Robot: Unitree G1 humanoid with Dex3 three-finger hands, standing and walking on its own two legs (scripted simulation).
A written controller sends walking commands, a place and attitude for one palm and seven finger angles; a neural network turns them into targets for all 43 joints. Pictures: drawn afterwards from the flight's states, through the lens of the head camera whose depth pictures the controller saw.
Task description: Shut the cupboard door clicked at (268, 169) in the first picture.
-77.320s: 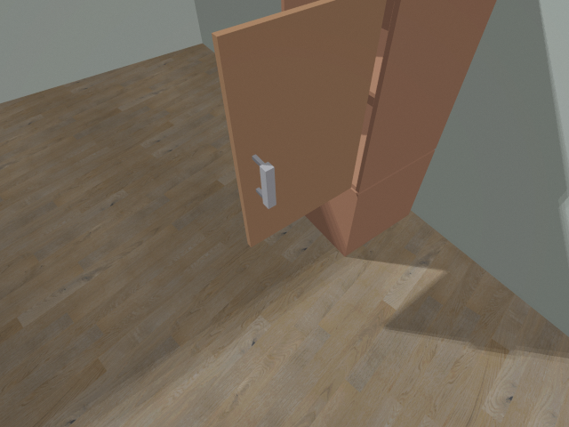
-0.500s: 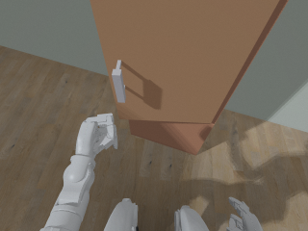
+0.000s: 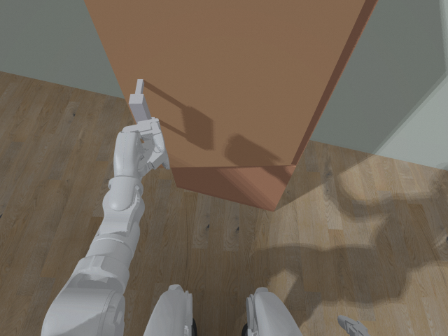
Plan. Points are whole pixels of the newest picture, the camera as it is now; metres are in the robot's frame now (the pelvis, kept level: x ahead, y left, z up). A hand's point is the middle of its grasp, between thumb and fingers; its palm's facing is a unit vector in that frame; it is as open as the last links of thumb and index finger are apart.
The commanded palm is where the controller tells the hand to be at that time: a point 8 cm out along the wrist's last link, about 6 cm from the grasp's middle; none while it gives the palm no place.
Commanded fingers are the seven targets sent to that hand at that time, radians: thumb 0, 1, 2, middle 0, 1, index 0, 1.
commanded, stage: bring the fist close to the handle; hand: left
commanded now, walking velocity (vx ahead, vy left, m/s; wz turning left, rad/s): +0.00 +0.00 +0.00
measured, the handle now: (145, 112) +0.53 +0.14 +0.04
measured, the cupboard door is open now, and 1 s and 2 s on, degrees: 17 10 0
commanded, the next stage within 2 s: push the door shut along its arc in 0.24 s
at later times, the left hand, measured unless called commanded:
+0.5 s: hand (161, 152) +0.43 +0.10 +0.04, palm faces -0.07 -1.00 -0.04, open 3.1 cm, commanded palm +0.42 +0.16 +0.04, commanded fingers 0.00 0.90 0.90 -1.30 -1.50 -1.30 -1.50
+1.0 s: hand (169, 125) +0.49 +0.09 +0.04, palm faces -0.18 -0.98 -0.05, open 3.1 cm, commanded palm +0.49 +0.13 +0.04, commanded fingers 0.00 0.90 0.90 -1.30 -1.50 -1.30 -1.50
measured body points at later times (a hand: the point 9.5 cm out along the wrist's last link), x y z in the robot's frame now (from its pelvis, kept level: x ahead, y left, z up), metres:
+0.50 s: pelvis +0.00 +0.00 +0.00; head +0.11 +0.01 +0.44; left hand +0.43 +0.16 +0.04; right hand +0.10 -0.25 -0.12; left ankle +0.05 +0.12 -0.62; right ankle +0.02 -0.10 -0.62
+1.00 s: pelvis -0.01 +0.01 -0.02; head +0.13 +0.02 +0.41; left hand +0.50 +0.15 +0.05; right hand +0.01 -0.26 -0.14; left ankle +0.05 +0.12 -0.62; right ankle +0.02 -0.10 -0.62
